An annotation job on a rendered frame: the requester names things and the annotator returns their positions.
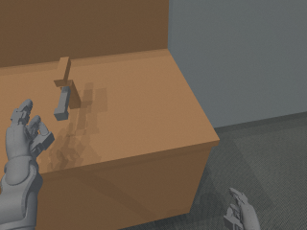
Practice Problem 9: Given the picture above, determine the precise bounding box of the tap lever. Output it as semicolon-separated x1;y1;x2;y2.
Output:
54;86;71;121

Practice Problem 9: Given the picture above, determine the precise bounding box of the robot left forearm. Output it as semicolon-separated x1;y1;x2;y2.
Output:
0;155;43;230

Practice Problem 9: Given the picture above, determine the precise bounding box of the counter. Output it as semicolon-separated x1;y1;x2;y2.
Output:
0;0;220;230

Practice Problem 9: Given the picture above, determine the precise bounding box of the robot left hand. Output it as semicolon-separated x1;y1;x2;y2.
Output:
5;99;55;161

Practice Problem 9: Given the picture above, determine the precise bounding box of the robot right hand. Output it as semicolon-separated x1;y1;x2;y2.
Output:
224;188;261;230

